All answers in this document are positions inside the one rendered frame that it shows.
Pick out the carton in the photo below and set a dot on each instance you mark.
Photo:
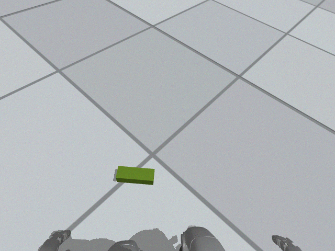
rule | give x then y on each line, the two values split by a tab
135	175

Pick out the left robot hand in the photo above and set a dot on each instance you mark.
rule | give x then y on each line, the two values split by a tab
55	241

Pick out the right robot hand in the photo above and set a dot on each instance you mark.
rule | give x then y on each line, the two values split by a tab
285	243

